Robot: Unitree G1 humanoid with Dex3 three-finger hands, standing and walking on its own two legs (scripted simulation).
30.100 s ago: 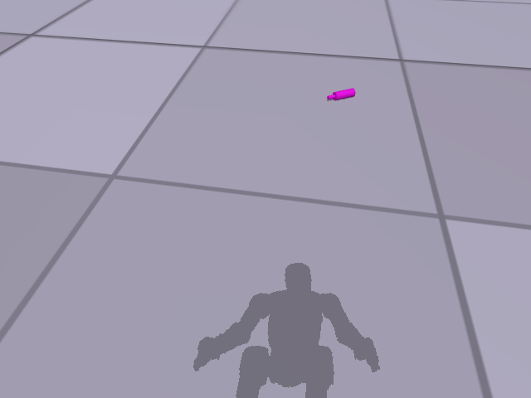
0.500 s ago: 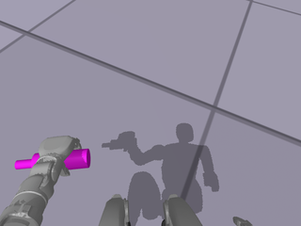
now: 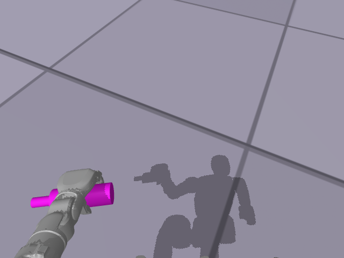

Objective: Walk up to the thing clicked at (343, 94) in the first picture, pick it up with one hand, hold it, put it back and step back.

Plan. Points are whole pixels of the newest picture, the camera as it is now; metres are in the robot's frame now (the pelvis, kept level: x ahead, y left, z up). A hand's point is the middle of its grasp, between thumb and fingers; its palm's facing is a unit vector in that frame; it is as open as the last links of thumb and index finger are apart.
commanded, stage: lift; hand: left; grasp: from above
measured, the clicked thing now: (73, 197) +0.32 +0.26 -0.11
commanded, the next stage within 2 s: hold in 0.02 s
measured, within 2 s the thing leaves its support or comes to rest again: neither
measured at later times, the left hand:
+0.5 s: hand (79, 189) +0.32 +0.22 -0.04, palm faces -0.48 -0.05 -0.88, open 8.8 cm
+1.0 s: hand (76, 196) +0.29 +0.22 -0.02, palm faces -0.49 -0.05 -0.87, open 8.8 cm
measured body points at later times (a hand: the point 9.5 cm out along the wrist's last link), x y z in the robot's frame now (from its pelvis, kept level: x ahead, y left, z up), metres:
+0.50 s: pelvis +0.02 +0.00 +0.03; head +0.06 +0.00 +0.48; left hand +0.34 +0.22 +0.01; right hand +0.12 -0.28 -0.09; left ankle +0.03 +0.09 -0.69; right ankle +0.01 -0.13 -0.69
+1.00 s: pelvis +0.01 +0.00 +0.04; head +0.03 -0.02 +0.49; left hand +0.31 +0.22 +0.03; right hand +0.13 -0.27 -0.08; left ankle +0.03 +0.09 -0.69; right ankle +0.01 -0.13 -0.69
